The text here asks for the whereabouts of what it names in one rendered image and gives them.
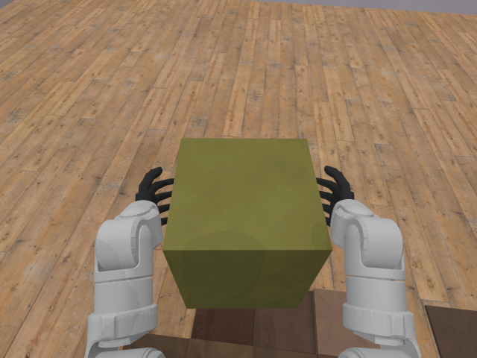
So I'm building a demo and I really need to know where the carton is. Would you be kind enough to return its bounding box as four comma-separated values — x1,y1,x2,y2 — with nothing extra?
162,138,332,309

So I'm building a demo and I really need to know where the right robot forearm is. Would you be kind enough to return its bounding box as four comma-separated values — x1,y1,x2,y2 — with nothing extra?
330,199,422,358

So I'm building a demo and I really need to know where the left robot hand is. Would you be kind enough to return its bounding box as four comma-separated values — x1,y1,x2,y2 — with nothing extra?
136,167,174,226

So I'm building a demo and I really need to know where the right robot hand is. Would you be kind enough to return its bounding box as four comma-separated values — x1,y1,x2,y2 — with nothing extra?
316,166,355,227

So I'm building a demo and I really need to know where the left robot forearm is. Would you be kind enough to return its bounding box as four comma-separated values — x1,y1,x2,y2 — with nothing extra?
84,200,163,358

